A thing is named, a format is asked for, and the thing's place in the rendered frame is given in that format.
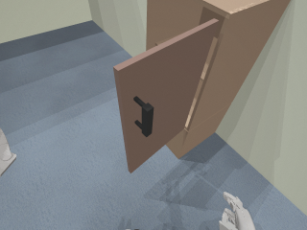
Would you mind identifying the left robot hand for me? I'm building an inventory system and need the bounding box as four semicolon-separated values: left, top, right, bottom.
0;128;16;177

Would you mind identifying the handle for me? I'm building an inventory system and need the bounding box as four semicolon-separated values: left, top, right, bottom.
133;96;154;137

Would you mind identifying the right robot hand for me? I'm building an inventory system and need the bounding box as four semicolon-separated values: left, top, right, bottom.
219;192;256;230

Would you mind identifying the cupboard door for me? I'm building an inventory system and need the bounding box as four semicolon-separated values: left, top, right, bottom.
113;18;219;173

